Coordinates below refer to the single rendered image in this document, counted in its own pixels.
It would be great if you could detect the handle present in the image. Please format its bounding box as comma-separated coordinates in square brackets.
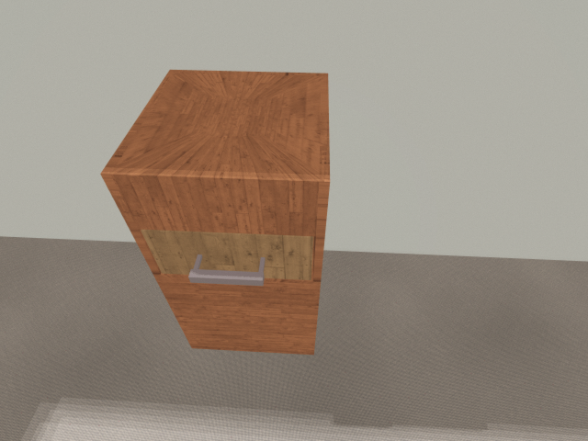
[188, 254, 265, 286]

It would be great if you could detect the cabinet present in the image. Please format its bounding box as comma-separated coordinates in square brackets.
[101, 70, 330, 355]

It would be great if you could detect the drawer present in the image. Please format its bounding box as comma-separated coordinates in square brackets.
[141, 230, 313, 280]

